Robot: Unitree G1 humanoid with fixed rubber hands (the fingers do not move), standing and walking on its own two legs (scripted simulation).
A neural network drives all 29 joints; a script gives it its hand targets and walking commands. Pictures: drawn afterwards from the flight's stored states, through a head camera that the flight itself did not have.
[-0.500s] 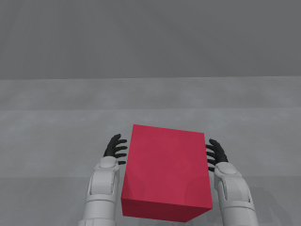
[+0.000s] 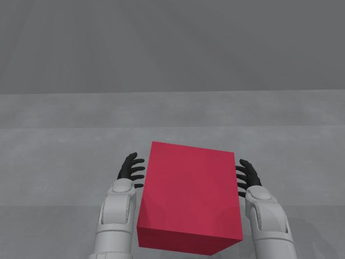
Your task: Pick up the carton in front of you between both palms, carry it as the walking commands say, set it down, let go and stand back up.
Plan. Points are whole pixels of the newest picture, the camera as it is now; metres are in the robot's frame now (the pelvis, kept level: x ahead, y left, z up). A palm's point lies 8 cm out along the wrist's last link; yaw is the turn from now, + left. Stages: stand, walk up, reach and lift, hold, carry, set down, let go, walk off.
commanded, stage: carry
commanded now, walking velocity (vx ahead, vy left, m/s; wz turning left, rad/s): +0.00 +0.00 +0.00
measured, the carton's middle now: (183, 202) +0.30 +0.01 -0.06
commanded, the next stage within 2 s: hold in 0.86 s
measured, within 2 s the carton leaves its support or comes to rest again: neither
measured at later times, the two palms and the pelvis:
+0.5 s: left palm (126, 186) +0.28 +0.15 +0.05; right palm (255, 194) +0.28 -0.15 +0.04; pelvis -0.01 +0.00 +0.00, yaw +0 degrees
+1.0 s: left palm (122, 192) +0.27 +0.15 +0.05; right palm (256, 199) +0.26 -0.15 +0.04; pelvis -0.02 -0.01 +0.01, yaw +2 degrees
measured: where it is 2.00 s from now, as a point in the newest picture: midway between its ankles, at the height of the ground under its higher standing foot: outside the picture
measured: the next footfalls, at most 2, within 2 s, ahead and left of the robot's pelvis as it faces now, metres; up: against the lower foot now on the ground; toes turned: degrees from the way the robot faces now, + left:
none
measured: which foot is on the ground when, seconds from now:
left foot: down 0.00-1.00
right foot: down 0.00-1.00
